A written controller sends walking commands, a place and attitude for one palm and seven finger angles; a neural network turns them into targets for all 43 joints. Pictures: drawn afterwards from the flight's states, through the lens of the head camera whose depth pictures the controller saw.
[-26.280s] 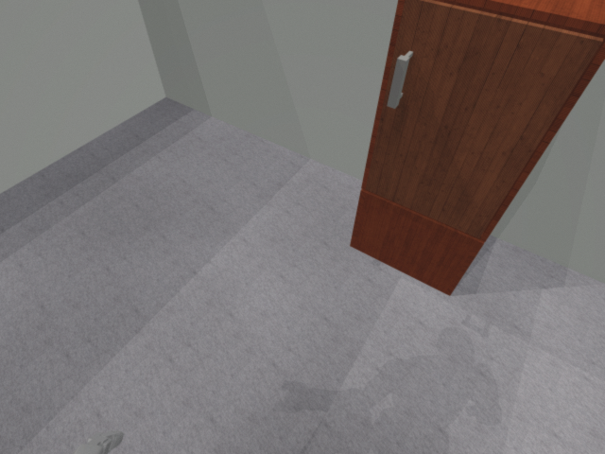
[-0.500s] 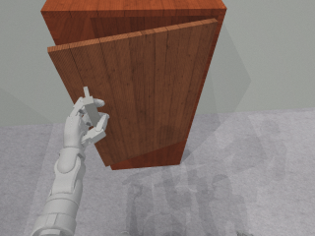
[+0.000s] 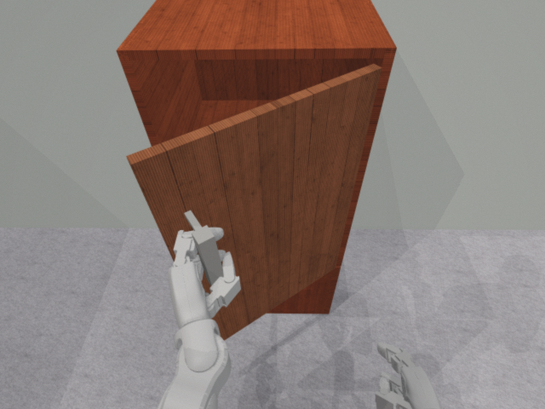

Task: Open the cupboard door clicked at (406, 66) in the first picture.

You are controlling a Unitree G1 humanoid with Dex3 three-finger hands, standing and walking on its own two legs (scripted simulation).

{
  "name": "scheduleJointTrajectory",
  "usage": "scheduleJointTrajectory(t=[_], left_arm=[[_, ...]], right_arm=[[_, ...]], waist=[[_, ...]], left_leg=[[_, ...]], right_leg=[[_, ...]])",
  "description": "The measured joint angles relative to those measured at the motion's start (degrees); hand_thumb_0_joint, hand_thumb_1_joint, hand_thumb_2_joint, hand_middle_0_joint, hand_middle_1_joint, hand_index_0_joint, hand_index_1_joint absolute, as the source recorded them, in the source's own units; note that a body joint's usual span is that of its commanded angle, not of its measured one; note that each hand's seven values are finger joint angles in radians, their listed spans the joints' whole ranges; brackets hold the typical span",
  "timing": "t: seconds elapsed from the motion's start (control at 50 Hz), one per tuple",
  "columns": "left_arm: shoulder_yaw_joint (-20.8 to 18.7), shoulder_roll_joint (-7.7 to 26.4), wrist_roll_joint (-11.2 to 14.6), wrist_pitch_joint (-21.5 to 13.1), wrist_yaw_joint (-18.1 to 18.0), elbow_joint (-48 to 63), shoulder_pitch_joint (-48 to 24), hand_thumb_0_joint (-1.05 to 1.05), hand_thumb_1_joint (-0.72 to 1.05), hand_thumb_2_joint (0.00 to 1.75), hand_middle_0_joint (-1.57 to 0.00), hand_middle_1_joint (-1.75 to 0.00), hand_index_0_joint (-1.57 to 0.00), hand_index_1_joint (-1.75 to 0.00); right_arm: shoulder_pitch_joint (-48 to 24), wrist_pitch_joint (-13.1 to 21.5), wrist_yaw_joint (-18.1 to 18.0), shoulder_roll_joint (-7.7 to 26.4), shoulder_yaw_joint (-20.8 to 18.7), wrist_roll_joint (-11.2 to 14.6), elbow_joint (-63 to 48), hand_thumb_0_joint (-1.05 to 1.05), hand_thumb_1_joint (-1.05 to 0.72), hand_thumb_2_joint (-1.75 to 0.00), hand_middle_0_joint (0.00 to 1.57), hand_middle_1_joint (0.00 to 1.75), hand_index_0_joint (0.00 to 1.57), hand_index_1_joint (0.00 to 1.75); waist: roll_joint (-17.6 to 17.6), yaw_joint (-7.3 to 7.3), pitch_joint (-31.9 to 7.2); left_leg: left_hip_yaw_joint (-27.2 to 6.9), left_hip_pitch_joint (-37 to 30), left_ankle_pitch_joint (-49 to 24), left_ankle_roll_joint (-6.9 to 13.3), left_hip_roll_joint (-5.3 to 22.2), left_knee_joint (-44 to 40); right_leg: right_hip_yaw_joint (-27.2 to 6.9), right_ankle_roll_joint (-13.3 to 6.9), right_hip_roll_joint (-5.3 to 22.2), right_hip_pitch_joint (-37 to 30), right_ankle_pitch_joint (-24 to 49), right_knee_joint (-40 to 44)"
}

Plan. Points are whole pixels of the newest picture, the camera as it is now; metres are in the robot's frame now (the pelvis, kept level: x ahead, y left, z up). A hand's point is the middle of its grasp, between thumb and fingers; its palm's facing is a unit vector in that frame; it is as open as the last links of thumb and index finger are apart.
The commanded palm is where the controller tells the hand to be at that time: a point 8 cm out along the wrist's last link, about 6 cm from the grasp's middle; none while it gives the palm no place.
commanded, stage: pull the door open along its arc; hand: left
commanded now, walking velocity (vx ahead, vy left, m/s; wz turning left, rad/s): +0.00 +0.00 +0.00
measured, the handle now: (204, 250) +0.34 +0.12 +0.07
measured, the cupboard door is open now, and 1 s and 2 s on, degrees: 35 43 44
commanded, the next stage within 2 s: open thumb and fingers to let go in 0.26 s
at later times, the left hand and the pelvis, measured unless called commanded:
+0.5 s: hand (248, 299) +0.26 +0.04 +0.06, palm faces +0.36 -0.93 -0.04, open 6.5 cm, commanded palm +0.20 +0.08 +0.06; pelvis +0.00 -0.04 +0.00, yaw +1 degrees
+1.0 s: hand (239, 308) +0.25 +0.06 +0.06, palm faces +0.36 -0.93 -0.02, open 14.0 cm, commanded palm +0.21 +0.08 +0.06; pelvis -0.02 -0.02 -0.01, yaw +1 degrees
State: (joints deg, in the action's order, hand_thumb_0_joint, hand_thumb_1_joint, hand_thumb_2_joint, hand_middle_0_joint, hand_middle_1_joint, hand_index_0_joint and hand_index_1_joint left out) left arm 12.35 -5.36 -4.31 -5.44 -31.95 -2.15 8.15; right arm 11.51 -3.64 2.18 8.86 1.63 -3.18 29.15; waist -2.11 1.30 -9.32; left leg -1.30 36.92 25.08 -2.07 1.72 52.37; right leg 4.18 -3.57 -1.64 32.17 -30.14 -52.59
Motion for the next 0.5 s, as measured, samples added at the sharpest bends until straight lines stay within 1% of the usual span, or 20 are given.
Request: scheduleJointTrajectory(t=[0.06,0.18,0.28,0.34,0.4,0.5], left_arm=[[1.65,0.90,0.88,0.86,1.16,2.76,3.86,0.02,0.66,0.74,-0.28,-1.27,-0.33,-1.32],[4.71,3.06,1.48,2.13,3.76,8.47,10.63,0.02,0.65,0.70,-0.27,-1.28,-0.36,-1.34],[5.63,4.17,2.35,3.50,5.60,11.95,14.73,0.02,0.64,0.69,-0.27,-1.25,-0.37,-1.34],[5.16,3.89,2.32,2.65,5.47,11.47,14.91,0.02,0.63,0.71,-0.27,-1.24,-0.37,-1.33],[4.21,3.13,1.82,0.67,4.46,9.33,12.96,0.02,0.62,0.74,-0.29,-1.26,-0.37,-1.33],[1.05,1.10,1.90,-1.90,2.88,5.45,8.42,-0.01,0.57,0.75,-0.33,-1.29,-0.37,-1.33]], right_arm=[[0.95,0.32,-0.21,0.28,0.09,0.33,0.20,0.01,-0.90,-0.90,0.20,0.30,0.20,0.30],[1.51,1.19,0.11,1.59,-0.21,0.75,0.14,0.02,-0.90,-0.90,0.20,0.30,0.20,0.30],[1.33,1.50,0.18,2.16,-0.21,1.03,-0.51,0.02,-0.90,-0.90,0.20,0.30,0.20,0.30],[0.96,1.78,-0.39,2.48,-0.17,0.73,-0.72,0.02,-0.90,-0.90,0.20,0.30,0.20,0.30],[0.04,2.17,-1.04,2.86,-0.41,0.22,-0.31,0.02,-0.90,-0.90,0.20,0.30,0.20,0.30],[-1.42,2.75,-1.49,2.84,-1.02,-0.33,1.07,0.02,-0.90,-0.90,0.20,0.30,0.20,0.30]], waist=[[0.07,0.53,0.19],[-0.05,1.73,0.63],[-0.22,2.43,0.51],[-0.31,2.07,0.49],[-0.39,1.13,0.66],[-0.08,-0.58,0.66]], left_leg=[[-0.33,-2.09,-0.48,-0.40,0.12,-1.62],[-1.09,-4.24,-0.80,-0.83,0.45,-2.90],[-1.67,-5.43,-0.93,-0.33,0.43,-3.17],[-2.56,-5.47,-0.88,0.29,0.04,-3.12],[-3.45,-4.18,-0.85,0.61,-0.41,-2.44],[-3.86,-0.98,-0.86,0.07,-0.86,-1.23]], right_leg=[[0.32,-0.47,-0.20,-2.03,0.21,1.34],[1.00,-1.50,-0.68,-4.26,0.15,2.46],[1.23,-2.14,-0.96,-5.56,-0.22,2.79],[1.27,-2.42,-1.06,-5.53,-0.44,2.57],[1.38,-2.69,-1.04,-4.10,-0.69,1.50],[1.60,-3.01,-0.68,-0.32,-1.20,-1.13]])
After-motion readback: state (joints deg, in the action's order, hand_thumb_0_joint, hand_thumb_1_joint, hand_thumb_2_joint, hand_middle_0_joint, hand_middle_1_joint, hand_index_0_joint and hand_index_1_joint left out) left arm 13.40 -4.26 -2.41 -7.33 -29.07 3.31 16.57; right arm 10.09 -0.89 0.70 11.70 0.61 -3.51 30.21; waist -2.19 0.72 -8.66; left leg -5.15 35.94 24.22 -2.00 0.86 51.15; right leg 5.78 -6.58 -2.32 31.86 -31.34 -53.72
